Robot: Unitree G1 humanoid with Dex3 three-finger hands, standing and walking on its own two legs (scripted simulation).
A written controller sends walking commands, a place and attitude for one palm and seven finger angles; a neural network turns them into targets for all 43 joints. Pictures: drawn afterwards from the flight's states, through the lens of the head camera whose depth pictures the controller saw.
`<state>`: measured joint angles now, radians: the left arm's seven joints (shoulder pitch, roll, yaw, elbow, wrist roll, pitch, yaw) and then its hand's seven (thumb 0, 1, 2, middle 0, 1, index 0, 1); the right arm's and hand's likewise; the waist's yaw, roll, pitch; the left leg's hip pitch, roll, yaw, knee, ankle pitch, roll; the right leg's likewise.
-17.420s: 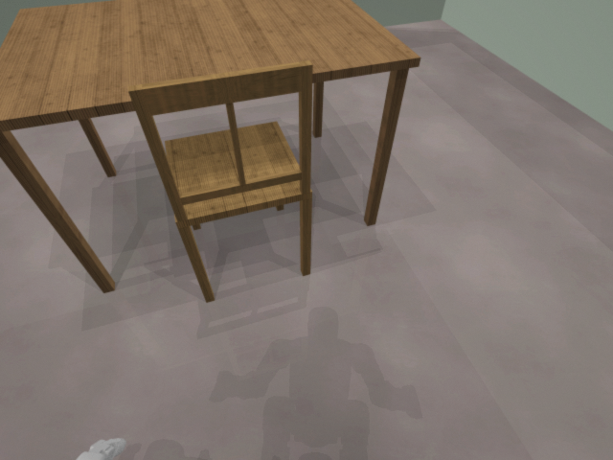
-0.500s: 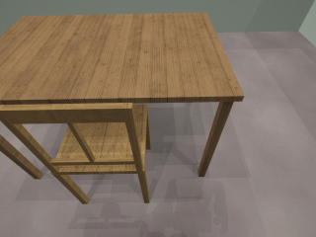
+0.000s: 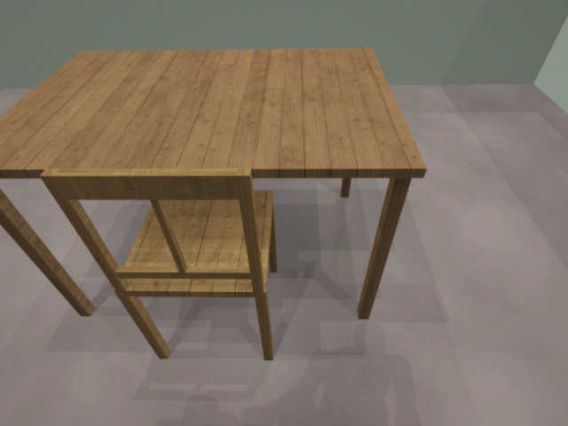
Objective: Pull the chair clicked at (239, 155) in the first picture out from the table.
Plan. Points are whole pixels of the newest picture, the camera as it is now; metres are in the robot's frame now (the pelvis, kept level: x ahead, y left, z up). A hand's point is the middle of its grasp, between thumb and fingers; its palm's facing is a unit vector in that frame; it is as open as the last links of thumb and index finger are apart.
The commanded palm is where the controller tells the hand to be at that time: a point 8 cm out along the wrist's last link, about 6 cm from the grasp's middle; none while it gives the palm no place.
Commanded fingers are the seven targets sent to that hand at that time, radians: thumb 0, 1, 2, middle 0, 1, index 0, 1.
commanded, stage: come to a stop and stand still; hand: left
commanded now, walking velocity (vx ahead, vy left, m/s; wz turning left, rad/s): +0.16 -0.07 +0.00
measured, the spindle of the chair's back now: (170, 236) +0.54 +0.29 -0.11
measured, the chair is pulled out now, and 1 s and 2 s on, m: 0.00 0.00 0.00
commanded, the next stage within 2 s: look again from close up in 1.28 s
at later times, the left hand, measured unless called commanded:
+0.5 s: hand out of the picture -0.07 +0.11 -0.17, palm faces +0.06 -0.99 -0.15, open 7.3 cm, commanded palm none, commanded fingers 0.00 0.90 0.90 -0.20 -0.30 -0.20 -0.30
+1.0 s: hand out of the picture +0.08 +0.17 -0.18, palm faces -0.04 -0.97 -0.23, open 7.3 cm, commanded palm none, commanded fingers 0.00 0.90 0.90 -0.20 -0.30 -0.20 -0.30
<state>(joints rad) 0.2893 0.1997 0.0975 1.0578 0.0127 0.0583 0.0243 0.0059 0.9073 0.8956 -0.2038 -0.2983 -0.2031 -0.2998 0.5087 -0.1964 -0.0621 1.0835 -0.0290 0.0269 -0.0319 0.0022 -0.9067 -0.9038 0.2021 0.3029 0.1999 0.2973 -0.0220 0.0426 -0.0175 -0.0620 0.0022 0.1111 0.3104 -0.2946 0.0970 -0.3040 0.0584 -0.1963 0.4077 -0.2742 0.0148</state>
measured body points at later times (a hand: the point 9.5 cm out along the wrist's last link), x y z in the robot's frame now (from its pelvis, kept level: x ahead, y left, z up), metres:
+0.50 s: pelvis -0.02 -0.04 +0.00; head -0.02 -0.05 +0.45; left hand -0.07 +0.16 -0.15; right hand +0.03 -0.29 -0.15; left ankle +0.03 +0.08 -0.68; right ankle -0.06 -0.14 -0.74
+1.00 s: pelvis +0.04 -0.01 -0.01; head +0.05 -0.02 +0.44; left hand +0.08 +0.22 -0.16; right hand +0.10 -0.24 -0.16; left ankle +0.07 +0.10 -0.74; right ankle -0.02 -0.12 -0.74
